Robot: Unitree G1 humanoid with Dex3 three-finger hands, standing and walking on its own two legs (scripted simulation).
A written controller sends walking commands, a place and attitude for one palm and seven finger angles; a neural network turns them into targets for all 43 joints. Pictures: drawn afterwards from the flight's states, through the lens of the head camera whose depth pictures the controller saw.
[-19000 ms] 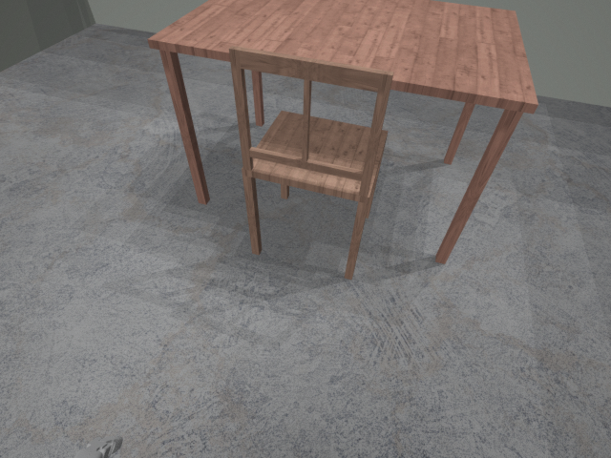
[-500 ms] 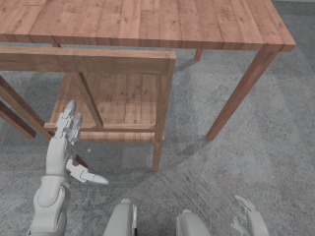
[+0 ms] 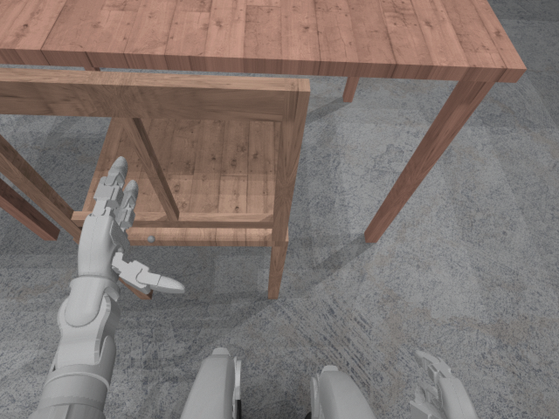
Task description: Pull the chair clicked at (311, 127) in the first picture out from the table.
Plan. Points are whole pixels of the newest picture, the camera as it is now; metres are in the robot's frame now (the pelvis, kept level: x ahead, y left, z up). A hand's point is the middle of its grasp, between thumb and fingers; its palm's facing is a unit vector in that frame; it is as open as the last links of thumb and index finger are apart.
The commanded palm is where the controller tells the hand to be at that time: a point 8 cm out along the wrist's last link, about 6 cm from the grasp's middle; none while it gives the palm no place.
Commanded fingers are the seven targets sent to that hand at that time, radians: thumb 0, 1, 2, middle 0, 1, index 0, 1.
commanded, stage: push the fingers through the gap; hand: left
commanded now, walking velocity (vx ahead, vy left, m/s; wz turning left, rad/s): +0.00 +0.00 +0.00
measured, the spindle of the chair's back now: (156, 175) +0.46 +0.20 +0.02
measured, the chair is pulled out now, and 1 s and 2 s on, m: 0.00 0.00 0.00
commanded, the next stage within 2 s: hook a spindle and tug to test in 1.24 s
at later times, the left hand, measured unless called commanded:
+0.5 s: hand (166, 202) +0.40 +0.18 +0.03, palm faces +0.04 -1.00 -0.03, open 16.9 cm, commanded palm +0.38 +0.22 +0.03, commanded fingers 0.00 -0.50 0.30 -0.06 -0.08 -0.06 -0.08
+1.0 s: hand (172, 183) +0.44 +0.17 +0.03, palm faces +0.06 -1.00 -0.04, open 16.9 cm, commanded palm +0.41 +0.22 +0.03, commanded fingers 0.00 -0.50 0.30 -0.06 -0.08 -0.06 -0.08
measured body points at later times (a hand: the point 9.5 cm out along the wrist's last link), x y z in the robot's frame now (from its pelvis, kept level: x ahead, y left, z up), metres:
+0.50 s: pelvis +0.00 +0.01 +0.01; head +0.13 +0.02 +0.44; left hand +0.40 +0.23 +0.04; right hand +0.11 -0.25 -0.11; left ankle +0.05 +0.12 -0.61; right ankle +0.00 -0.13 -0.61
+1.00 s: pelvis +0.00 +0.00 +0.00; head +0.13 +0.01 +0.43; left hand +0.43 +0.23 +0.03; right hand +0.08 -0.27 -0.12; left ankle +0.05 +0.12 -0.61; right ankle +0.00 -0.13 -0.61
